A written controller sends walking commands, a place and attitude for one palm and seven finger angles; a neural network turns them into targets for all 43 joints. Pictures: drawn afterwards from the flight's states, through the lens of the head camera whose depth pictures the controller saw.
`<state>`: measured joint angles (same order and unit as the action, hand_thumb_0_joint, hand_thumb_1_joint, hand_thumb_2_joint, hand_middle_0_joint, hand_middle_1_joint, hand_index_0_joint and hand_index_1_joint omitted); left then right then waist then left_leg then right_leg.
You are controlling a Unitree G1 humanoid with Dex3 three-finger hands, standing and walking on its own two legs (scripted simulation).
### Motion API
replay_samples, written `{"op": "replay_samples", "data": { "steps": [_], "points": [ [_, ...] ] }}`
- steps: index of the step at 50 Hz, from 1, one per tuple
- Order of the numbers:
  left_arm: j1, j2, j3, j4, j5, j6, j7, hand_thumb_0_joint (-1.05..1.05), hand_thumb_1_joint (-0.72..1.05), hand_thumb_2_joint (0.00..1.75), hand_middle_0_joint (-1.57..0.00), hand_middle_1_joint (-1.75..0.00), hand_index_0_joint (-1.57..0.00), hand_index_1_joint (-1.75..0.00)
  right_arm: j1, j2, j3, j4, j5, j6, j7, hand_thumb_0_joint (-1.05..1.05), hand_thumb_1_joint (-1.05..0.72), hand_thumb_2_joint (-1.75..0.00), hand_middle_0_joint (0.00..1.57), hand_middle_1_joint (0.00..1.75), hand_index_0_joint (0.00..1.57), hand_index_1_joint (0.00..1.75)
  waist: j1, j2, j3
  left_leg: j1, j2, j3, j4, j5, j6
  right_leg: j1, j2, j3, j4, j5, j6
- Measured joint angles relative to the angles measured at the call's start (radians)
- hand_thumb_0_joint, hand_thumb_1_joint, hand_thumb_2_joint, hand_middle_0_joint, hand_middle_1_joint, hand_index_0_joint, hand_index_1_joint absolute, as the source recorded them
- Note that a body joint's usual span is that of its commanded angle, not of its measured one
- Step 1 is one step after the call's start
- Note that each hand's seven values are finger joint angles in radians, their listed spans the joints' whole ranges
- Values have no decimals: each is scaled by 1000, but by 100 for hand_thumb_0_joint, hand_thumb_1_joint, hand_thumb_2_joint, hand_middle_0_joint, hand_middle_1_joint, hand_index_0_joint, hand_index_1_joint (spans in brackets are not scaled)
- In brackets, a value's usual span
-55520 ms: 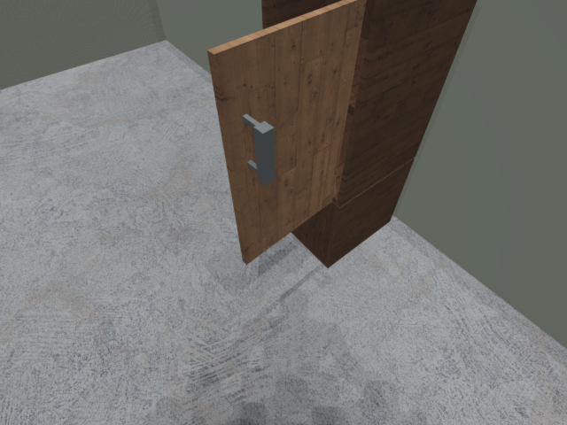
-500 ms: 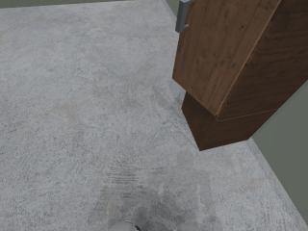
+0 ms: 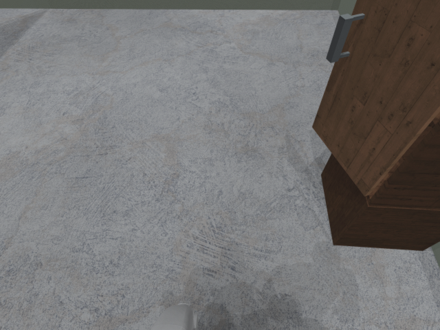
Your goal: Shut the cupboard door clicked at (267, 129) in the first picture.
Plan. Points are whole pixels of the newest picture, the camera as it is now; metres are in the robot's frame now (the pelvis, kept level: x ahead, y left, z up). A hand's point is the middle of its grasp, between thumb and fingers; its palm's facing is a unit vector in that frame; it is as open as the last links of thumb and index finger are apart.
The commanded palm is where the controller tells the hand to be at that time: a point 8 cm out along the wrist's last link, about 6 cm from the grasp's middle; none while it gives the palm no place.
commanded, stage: walk to a spot facing it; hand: left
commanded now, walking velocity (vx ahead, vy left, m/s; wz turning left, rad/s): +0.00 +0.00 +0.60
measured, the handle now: (345, 38) +0.84 -0.34 +0.06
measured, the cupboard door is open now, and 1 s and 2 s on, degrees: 23 23 23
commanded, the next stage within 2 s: turn to face it in 1.60 s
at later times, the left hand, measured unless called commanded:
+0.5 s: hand out of the picture +0.04 +0.23 -0.16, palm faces +0.35 -0.88 -0.31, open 7.4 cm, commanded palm none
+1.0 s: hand out of the picture +0.01 +0.21 -0.19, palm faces +0.65 -0.73 -0.20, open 7.4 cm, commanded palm none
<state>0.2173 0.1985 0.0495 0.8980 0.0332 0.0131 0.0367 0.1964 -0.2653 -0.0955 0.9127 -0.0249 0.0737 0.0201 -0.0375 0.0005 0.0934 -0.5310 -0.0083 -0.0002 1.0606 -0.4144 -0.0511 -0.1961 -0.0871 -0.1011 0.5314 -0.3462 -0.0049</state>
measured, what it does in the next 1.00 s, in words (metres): walks ahead, turning left: left foot, then right foot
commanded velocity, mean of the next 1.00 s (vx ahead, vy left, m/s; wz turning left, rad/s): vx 0.27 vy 0.00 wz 0.53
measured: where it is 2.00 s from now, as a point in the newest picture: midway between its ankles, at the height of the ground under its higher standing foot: (154, 259)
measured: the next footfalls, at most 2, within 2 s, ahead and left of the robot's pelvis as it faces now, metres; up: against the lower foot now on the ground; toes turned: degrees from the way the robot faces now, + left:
left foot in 0.16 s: +0.03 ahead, +0.15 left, +0.00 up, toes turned +12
right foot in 0.46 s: +0.13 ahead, -0.10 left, +0.00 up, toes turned +12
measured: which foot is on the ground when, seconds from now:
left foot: up 0.00-0.14, down 0.16-0.46, up 0.48-0.88, down 0.90-1.00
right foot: down 0.00-0.16, up 0.18-0.44, down 0.46-0.90, up 0.92-1.00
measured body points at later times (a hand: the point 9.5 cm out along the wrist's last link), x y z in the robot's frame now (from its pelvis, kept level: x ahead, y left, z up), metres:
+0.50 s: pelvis +0.04 -0.01 -0.02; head +0.07 -0.02 +0.43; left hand +0.02 +0.27 -0.13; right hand +0.19 -0.23 -0.17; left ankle -0.01 +0.13 -0.71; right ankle +0.09 -0.11 -0.74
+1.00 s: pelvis +0.16 +0.09 -0.02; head +0.19 +0.13 +0.42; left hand -0.02 +0.25 -0.18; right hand +0.41 -0.02 -0.15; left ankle +0.16 +0.20 -0.74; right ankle +0.16 -0.08 -0.66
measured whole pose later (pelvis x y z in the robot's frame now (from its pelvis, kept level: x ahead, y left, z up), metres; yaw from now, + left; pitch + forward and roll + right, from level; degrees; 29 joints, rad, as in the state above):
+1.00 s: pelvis +0.16 +0.09 -0.02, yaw +37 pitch -1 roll +1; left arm 0.38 0.19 0.07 1.02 0.03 0.01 0.00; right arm 0.11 -0.20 -0.04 0.88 -0.03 -0.03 0.02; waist 0.03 -0.04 0.12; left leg -0.42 0.00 0.14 0.68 -0.26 0.08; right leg -0.36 -0.17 -0.10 1.20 -0.47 0.03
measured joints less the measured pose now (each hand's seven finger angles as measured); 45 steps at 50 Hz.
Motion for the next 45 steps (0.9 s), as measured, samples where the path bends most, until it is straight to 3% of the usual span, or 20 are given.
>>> {"op": "replay_samples", "data": {
  "steps": [6,8,9,12,14,17,22,23,25,26,28,30,34,39,43,45],
  "points": [
    [31,2,4,-9,4,-7,-7,1,90,90,-20,-30,-21,-30,-44,18,23,-1,6,4,6,1,-91,-90,20,30,20,30,33,-33,28,138,29,54,-270,-9,18,10,-57,-91,63,-56,21],
    [53,12,9,-8,-1,-3,-9,1,90,90,-20,-30,-21,-30,-56,21,31,-15,4,-9,9,1,-91,-90,20,30,20,30,41,-41,23,208,27,71,-426,121,34,-13,-76,-112,133,-92,34],
    [63,18,12,-6,-5,3,-11,1,90,90,-20,-30,-21,-30,-61,19,33,-23,1,-21,9,1,-91,-90,20,30,20,30,42,-37,15,218,26,64,-457,124,43,-50,-80,-107,210,-109,43],
    [52,51,23,12,-7,39,-6,1,90,90,-20,-30,-21,-30,-83,44,45,-32,-2,-42,-2,1,-91,-89,20,30,20,30,55,-65,27,200,9,50,-407,87,52,-166,-57,-1,462,-217,57],
    [39,60,31,21,-8,51,-11,1,90,90,-20,-30,-20,-30,-74,54,53,-39,-7,-48,-12,1,-91,-89,20,30,20,30,54,-57,19,209,10,26,-428,97,49,-219,-33,31,536,-191,60],
    [25,61,36,10,-6,46,-32,1,90,90,-20,-30,-20,-30,-49,56,59,-33,-12,-47,-13,1,-91,-89,20,30,20,30,53,-29,-2,229,12,-15,-474,121,46,-246,-12,44,477,-140,59],
    [24,52,28,-28,0,6,-55,1,90,90,-20,-30,-20,-30,1,46,52,-9,-12,-35,-7,1,-91,-89,21,30,21,30,41,19,-38,236,13,-85,-469,99,43,-170,27,27,187,-61,60],
    [32,54,26,-39,4,-9,-56,1,90,90,-20,-30,-20,-30,16,46,48,-6,-9,-31,-7,1,-90,-89,21,30,21,30,40,18,-49,217,5,-98,-423,44,51,-139,30,23,113,-49,47],
    [40,42,21,-46,9,-32,-46,1,90,90,-20,-30,-20,-30,31,37,37,12,-5,-21,-7,1,-91,-89,21,30,21,30,46,25,-56,147,-12,-101,-220,-80,61,-126,19,-8,121,14,8],
    [51,33,18,-44,9,-38,-39,1,90,90,-20,-30,-20,-30,35,33,31,22,-7,-14,-4,1,-91,-89,21,30,21,30,51,26,-60,105,-18,-88,-99,-85,63,-112,12,-22,119,9,-2],
    [79,11,16,-25,8,-45,-29,1,90,90,-20,-30,-20,-30,33,25,22,31,-13,-8,6,1,-91,-89,21,30,20,30,51,25,-69,27,-9,-52,79,-8,59,-69,0,-44,70,9,-8],
    [103,-8,13,6,6,-49,-25,1,90,90,-20,-30,-20,-30,29,23,16,28,-13,-14,16,1,-91,-89,20,30,20,30,36,24,-73,-26,16,-21,147,82,51,-16,-9,-74,-6,29,-1],
    [133,-40,6,49,5,-62,-23,1,90,90,-20,-30,-20,-30,19,32,14,18,-10,-25,26,1,-91,-90,20,30,20,30,22,10,-59,-68,58,25,73,156,46,80,-26,-148,-120,47,8],
    [167,-66,-2,78,6,-77,-22,1,90,90,-20,-30,-20,-30,-29,48,29,23,-10,-27,36,1,-91,-90,20,30,20,30,50,-1,-12,-50,78,82,-157,159,66,168,-42,-238,-151,8,36],
    [206,-61,-2,106,5,-70,-27,1,90,90,-20,-30,-21,-30,-81,62,43,2,-10,-46,40,1,-91,-90,20,30,20,30,77,-24,22,27,51,136,-350,113,109,208,-84,-281,-73,-77,75],
    [242,-59,0,120,-1,-59,-34,1,90,90,-20,-30,-21,-30,-91,55,52,-26,-14,-69,38,1,-91,-90,20,30,20,30,78,-19,14,99,34,144,-450,135,143,164,-121,-273,94,-144,79]
  ]
}}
